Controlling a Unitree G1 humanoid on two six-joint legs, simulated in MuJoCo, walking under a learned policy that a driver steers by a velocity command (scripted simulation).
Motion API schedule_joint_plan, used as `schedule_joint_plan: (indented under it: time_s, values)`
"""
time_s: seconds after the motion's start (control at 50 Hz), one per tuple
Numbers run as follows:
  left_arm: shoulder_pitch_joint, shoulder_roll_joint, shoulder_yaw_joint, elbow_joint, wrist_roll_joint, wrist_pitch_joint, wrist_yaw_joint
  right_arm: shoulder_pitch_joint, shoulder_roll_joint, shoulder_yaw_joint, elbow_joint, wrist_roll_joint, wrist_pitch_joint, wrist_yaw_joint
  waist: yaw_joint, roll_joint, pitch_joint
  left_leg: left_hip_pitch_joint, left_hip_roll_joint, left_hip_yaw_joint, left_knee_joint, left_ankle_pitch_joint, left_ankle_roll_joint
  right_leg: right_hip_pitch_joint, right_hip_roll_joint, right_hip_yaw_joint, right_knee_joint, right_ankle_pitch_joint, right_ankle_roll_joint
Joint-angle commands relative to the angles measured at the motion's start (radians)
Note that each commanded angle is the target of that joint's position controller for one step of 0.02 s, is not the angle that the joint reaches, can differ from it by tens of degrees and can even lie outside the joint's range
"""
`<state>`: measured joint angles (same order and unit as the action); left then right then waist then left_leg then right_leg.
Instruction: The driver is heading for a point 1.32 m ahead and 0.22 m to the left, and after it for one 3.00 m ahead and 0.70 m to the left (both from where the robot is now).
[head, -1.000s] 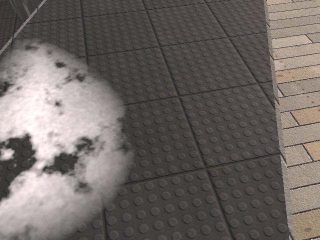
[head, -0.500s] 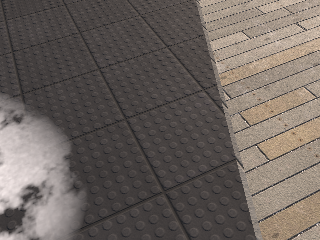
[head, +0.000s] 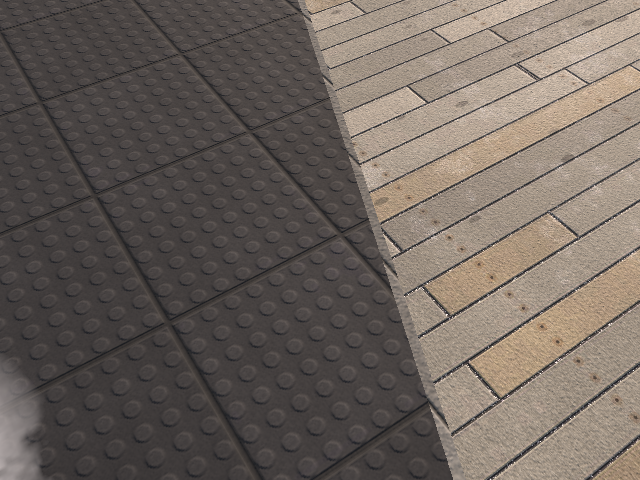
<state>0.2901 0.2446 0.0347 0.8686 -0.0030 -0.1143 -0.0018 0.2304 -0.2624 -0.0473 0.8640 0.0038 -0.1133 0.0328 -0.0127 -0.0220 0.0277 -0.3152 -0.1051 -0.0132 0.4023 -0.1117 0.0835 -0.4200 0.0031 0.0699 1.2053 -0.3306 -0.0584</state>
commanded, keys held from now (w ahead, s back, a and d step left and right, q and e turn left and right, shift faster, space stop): w+q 0.60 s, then w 0.10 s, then w+e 0.30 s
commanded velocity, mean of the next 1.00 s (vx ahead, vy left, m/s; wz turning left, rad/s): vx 0.50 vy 0.00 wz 0.31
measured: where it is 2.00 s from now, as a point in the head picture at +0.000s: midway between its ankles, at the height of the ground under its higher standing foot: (264, 268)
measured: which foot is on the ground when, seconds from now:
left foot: down 0.00-0.34, up 0.36-0.82, down 0.84-1.00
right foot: up 0.00-0.30, down 0.32-0.84, up 0.86-1.00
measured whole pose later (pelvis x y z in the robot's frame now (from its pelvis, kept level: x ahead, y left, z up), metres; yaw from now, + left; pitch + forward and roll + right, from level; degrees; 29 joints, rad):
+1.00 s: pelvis +0.49 +0.11 +0.00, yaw +20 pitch +2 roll +0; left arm 0.30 0.30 0.05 0.87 -0.03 -0.07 0.00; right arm 0.22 -0.24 -0.05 0.71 -0.01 -0.08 0.03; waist 0.01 -0.04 0.03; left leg -0.29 -0.01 0.11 0.45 -0.19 0.05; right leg -0.49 -0.09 0.05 1.18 -0.34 -0.01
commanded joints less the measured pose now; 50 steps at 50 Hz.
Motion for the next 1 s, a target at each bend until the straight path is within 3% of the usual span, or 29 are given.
schedule_joint_plan:
  time_s: [0.02,0.1,0.14,0.2,0.26,0.3,0.32,0.34,0.36,0.38,0.4,0.42,0.46,0.5,0.56,0.62,0.7,0.76,0.78,0.8,0.82,0.84,0.86,0.88,0.9,0.94,0.96,1.0]
  values:
    - [0.013,0.08,0.024,-0.088,0.016,-0.019,0.009,-0.006,-0.082,-0.01,-0.066,0.0,-0.007,-0.002,0.041,0.054,-0.052,0.146,0.263,-0.369,-0.232,0.082,0.202,-0.182,-0.097,0.029,-0.094,0.052,0.019]
    - [-0.142,0.054,0.009,-0.151,0.023,-0.008,0.021,0.071,-0.145,-0.029,-0.056,0.013,0.001,-0.029,0.003,0.069,-0.01,0.03,0.224,-0.274,-0.248,0.112,0.188,-0.148,-0.071,-0.015,-0.402,0.221,0.076]
    - [-0.227,0.047,0.003,-0.174,0.016,-0.012,0.016,0.109,-0.153,-0.032,-0.052,0.02,0.01,-0.037,-0.027,0.085,-0.008,-0.001,0.194,-0.249,-0.229,0.084,0.156,-0.079,-0.033,-0.024,-0.554,0.35,0.086]
    - [-0.299,0.067,0.006,-0.204,-0.002,-0.016,0.009,0.169,-0.149,-0.032,-0.042,0.028,0.024,-0.041,-0.054,0.105,-0.016,0.031,0.21,-0.297,-0.184,0.026,0.136,-0.018,-0.001,-0.01,-0.649,0.404,0.098]
    - [-0.313,0.114,0.023,-0.225,-0.009,-0.028,0.002,0.171,-0.151,-0.036,-0.051,0.028,0.038,-0.049,-0.032,0.119,-0.021,0.117,0.24,-0.392,-0.1,-0.031,0.112,0.033,0.004,0.016,-0.735,0.313,0.08]
    - [-0.198,0.147,0.042,-0.199,-0.006,-0.037,0.006,0.143,-0.13,-0.031,-0.069,0.022,0.047,-0.051,0.035,0.129,-0.064,0.114,0.2,-0.401,0.017,0.002,0.078,0.194,-0.009,0.005,-0.8,0.254,0.038]
    - [-0.056,0.192,0.058,-0.179,0.006,-0.041,0.013,0.117,-0.085,-0.015,-0.092,0.013,0.043,-0.047,0.104,0.087,-0.168,0.028,0.149,-0.341,0.223,-0.016,0.044,0.408,-0.122,0.092,-0.785,0.225,-0.018]
    - [0.082,0.279,0.08,-0.165,0.02,-0.03,0.021,0.199,-0.007,0.007,-0.115,0.017,0.032,-0.044,0.108,-0.138,-0.315,-0.252,0.018,-0.189,0.544,-0.267,-0.023,0.756,-0.341,0.39,-0.795,0.166,-0.14]
    - [0.121,0.261,0.082,-0.137,0.008,-0.015,0.01,0.264,-0.038,0.009,-0.135,0.039,0.025,-0.044,0.082,-0.328,-0.348,-0.461,0.044,-0.145,0.753,-0.49,-0.034,0.81,-0.469,0.706,-0.882,-0.033,-0.221]
    - [0.067,0.166,0.061,-0.159,0.005,-0.015,0.008,0.208,-0.131,-0.015,-0.12,0.046,0.032,-0.046,0.092,-0.172,-0.214,-0.517,0.103,-0.171,0.856,-0.407,-0.04,0.689,-0.424,0.622,-0.904,-0.098,-0.186]
    - [0.016,0.13,0.049,-0.166,0.003,-0.011,0.007,0.136,-0.144,-0.023,-0.131,0.035,0.041,-0.046,0.086,-0.08,-0.119,-0.507,0.136,-0.144,0.868,-0.317,-0.047,0.563,-0.376,0.457,-0.917,-0.015,-0.147]
    - [-0.037,0.109,0.04,-0.167,0.005,-0.008,0.002,0.106,-0.127,-0.024,-0.139,0.025,0.047,-0.044,0.061,-0.041,-0.065,-0.472,0.163,-0.13,0.835,-0.251,-0.056,0.455,-0.323,0.346,-0.951,0.084,-0.13]
    - [-0.08,0.096,0.036,-0.155,0.013,-0.008,-0.002,0.092,-0.09,-0.027,-0.156,0.023,0.061,-0.034,0.025,-0.082,-0.017,-0.408,0.206,-0.108,0.786,-0.184,-0.062,0.33,-0.262,0.194,-1.01,0.191,-0.112]
    - [-0.07,0.11,0.045,-0.138,0.01,-0.017,-0.006,0.078,-0.063,-0.023,-0.175,0.023,0.07,-0.027,0.018,-0.075,-0.017,-0.406,0.215,-0.09,0.769,-0.132,-0.071,0.306,-0.249,0.103,-1.04,0.299,-0.127]
    - [-0.047,0.143,0.058,-0.111,0.009,-0.02,-0.002,0.018,-0.056,-0.021,-0.215,0.018,0.072,-0.022,0.024,-0.041,-0.012,-0.454,0.221,-0.097,0.658,-0.034,-0.083,0.333,-0.26,0.011,-1.051,0.433,-0.141]
    - [-0.03,0.164,0.06,-0.093,0.006,-0.011,0.002,-0.063,-0.043,-0.013,-0.244,0.017,0.064,-0.006,0.05,-0.033,-0.002,-0.416,0.212,-0.065,0.474,0.11,-0.074,0.343,-0.24,-0.083,-1.052,0.452,-0.122]
    - [0.048,0.195,0.062,-0.049,-0.013,0.004,-0.001,-0.2,-0.026,0.0,-0.299,0.018,0.054,0.014,0.092,-0.023,0.045,-0.368,0.183,-0.005,0.292,0.125,-0.047,0.383,-0.259,-0.122,-1.049,0.419,-0.117]
    - [0.095,0.214,0.061,-0.008,-0.034,0.026,-0.006,-0.259,-0.045,-0.002,-0.337,0.016,0.045,0.024,0.08,-0.042,0.064,-0.342,0.162,0.033,0.207,-0.012,-0.011,0.461,-0.297,-0.081,-0.999,0.504,-0.116]
    - [0.089,0.227,0.061,-0.003,-0.036,0.033,-0.005,-0.236,-0.063,-0.01,-0.336,0.014,0.041,0.024,0.053,-0.061,0.046,-0.279,0.139,0.049,0.174,-0.054,0.004,0.475,-0.298,-0.077,-0.953,0.623,-0.108]
    - [0.079,0.242,0.062,0.003,-0.037,0.039,-0.003,-0.159,-0.094,-0.025,-0.318,0.011,0.036,0.02,-0.003,-0.077,-0.006,-0.141,0.104,0.072,0.13,-0.049,0.022,0.469,-0.282,-0.09,-0.856,0.786,-0.092]
    - [0.073,0.233,0.054,0.007,-0.036,0.042,-0.001,0.001,-0.143,-0.053,-0.268,0.008,0.035,0.012,-0.088,-0.067,-0.103,0.102,0.076,0.09,0.091,0.02,0.048,0.404,-0.236,-0.126,-0.678,0.871,-0.065]
    - [0.069,0.193,0.035,-0.018,-0.017,0.034,0.0,0.181,-0.224,-0.081,-0.23,-0.005,0.04,-0.008,-0.161,-0.005,-0.249,0.443,0.233,-0.073,0.143,0.094,0.101,0.173,-0.184,-0.147,-0.393,0.622,-0.022]
    - [0.187,0.048,-0.008,-0.043,-0.004,0.015,-0.011,0.217,-0.313,-0.091,-0.226,-0.021,0.044,-0.019,-0.082,0.265,-0.404,0.757,0.531,-0.555,0.062,-0.008,0.246,-0.212,-0.008,-0.114,-0.021,-0.183,0.042]
    - [0.143,0.152,0.019,-0.018,-0.035,-0.003,-0.012,0.246,-0.225,-0.071,-0.229,-0.022,0.042,-0.019,-0.14,0.18,-0.462,0.711,0.549,-0.676,-0.033,-0.06,0.253,-0.273,-0.007,0.071,0.115,-0.261,0.038]
    - [0.061,0.189,0.036,-0.055,-0.059,-0.003,-0.011,0.189,-0.182,-0.055,-0.215,-0.016,0.038,-0.016,-0.117,0.161,-0.283,0.589,0.506,-0.487,-0.049,-0.011,0.2,-0.35,-0.053,0.055,0.133,-0.186,0.035]
    - [0.002,0.16,0.038,-0.063,-0.03,0.011,0.002,0.058,-0.107,-0.035,-0.208,-0.007,0.027,-0.008,-0.043,0.115,-0.131,0.337,0.415,-0.264,-0.112,0.077,0.143,-0.297,-0.124,0.02,0.032,-0.035,0.043]
    - [0.034,0.147,0.043,-0.052,-0.027,0.03,0.004,0.019,-0.077,-0.03,-0.206,-0.01,0.017,-0.004,-0.005,0.135,-0.104,0.252,0.382,-0.188,-0.155,0.096,0.126,-0.23,-0.146,0.028,0.008,0.016,0.044]
    - [0.072,0.095,0.038,-0.042,-0.032,0.059,0.003,-0.005,-0.07,-0.036,-0.185,-0.014,-0.003,-0.002,0.028,0.115,-0.079,0.171,0.376,-0.114,-0.222,0.126,0.133,-0.176,-0.15,0.027,-0.009,0.07,0.05]
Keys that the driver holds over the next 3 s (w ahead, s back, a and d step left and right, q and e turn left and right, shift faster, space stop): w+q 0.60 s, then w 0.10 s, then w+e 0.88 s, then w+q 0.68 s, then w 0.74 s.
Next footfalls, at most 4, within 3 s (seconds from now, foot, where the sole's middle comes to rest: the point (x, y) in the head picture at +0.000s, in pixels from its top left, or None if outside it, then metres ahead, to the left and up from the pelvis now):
0.32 right None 0.35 -0.13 -0.77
0.84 left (221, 456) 0.53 0.23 -0.77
1.38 right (302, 313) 0.87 0.06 -0.77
1.94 left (226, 216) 1.19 0.27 -0.77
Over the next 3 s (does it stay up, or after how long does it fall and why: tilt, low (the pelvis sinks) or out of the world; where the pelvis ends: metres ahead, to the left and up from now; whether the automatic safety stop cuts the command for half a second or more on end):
stays up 1.59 0.33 -0.01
